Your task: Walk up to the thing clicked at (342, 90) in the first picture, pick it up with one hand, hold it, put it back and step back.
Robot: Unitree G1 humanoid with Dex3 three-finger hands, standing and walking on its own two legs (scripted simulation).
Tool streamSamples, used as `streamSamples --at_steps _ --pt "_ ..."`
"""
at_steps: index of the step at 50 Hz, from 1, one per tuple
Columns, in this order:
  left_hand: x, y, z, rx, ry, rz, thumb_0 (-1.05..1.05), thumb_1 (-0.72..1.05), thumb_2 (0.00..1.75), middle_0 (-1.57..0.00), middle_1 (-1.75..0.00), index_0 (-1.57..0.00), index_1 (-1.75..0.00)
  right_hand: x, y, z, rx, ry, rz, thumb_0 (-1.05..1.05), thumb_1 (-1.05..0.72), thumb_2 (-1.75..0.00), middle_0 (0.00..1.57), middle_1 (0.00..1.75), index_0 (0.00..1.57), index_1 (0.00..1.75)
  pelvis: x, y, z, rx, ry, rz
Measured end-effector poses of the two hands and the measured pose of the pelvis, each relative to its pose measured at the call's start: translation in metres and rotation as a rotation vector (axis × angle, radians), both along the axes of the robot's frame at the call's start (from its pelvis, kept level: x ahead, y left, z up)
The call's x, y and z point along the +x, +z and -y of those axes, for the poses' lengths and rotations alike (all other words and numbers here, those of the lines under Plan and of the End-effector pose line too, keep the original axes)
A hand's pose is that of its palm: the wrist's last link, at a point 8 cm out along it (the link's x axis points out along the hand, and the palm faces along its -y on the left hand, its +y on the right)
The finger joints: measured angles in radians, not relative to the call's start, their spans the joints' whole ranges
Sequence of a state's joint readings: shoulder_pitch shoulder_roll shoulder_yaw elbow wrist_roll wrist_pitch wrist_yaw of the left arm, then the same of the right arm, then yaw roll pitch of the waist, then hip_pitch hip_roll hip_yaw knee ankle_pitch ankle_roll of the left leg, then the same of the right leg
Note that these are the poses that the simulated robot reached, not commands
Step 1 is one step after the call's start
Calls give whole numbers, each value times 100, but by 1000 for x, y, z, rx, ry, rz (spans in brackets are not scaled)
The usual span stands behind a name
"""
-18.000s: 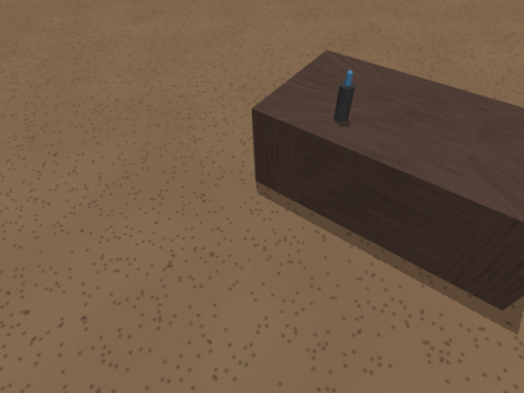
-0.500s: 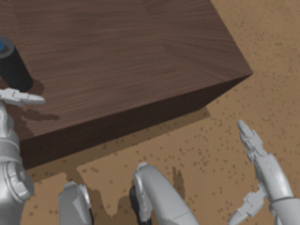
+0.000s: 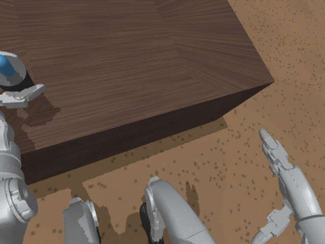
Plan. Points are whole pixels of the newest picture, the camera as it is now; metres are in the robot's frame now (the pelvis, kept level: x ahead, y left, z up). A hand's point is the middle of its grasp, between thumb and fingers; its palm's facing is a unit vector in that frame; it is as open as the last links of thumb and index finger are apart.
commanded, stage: settle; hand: left
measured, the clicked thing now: (13, 78) +0.53 +0.20 -0.02
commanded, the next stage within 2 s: lift in 1.08 s
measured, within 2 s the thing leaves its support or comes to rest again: leaves its support in 0.36 s
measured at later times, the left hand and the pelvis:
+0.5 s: hand (18, 79) +0.52 +0.18 -0.01, palm faces +0.17 -0.99 -0.02, open 8.5 cm; pelvis +0.01 +0.00 +0.03, yaw +1 degrees
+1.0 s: hand (8, 73) +0.51 +0.19 +0.02, palm faces +0.18 -0.98 -0.02, open 8.6 cm; pelvis +0.00 +0.00 +0.05, yaw +1 degrees
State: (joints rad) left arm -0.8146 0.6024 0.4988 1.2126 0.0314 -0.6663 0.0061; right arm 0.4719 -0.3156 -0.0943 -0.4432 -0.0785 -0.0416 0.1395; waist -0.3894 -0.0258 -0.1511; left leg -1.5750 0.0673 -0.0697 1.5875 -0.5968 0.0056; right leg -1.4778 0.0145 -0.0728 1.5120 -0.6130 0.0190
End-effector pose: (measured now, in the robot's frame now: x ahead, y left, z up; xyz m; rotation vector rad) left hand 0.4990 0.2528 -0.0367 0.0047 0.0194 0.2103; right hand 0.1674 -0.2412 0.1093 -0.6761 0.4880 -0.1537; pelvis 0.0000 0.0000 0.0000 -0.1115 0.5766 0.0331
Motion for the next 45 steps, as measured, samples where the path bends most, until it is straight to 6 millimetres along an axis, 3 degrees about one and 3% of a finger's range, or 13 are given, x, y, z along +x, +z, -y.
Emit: streamSamples --at_steps 15,23,33,45 --pt "-12 2 11 -6 -34 -76 -3 -29 89 -79 -96 -98 -104 -3 19 4 -13 -21 8 -1 51 -6 6 5 7 6 4 13 1 5 1 22" --pt "-16 21 19 -4 -40 -87 -3 -30 92 -78 -99 -97 -107 1 15 6 26 -51 17 -1 51 -6 6 5 6 6 5 25 -1 9 3 56" --pt "-8 53 11 -3 -21 -44 -3 -33 96 -78 -102 -96 -110 -4 10 6 75 -71 -2 -1 51 -6 6 5 6 6 4 34 -3 14 2 75" --pt "-20 57 11 4 -19 -75 -4 -39 103 -79 -106 -96 -115 -5 4 7 110 -68 -25 -1 51 -6 6 5 6 6 2 41 0 23 4 85"
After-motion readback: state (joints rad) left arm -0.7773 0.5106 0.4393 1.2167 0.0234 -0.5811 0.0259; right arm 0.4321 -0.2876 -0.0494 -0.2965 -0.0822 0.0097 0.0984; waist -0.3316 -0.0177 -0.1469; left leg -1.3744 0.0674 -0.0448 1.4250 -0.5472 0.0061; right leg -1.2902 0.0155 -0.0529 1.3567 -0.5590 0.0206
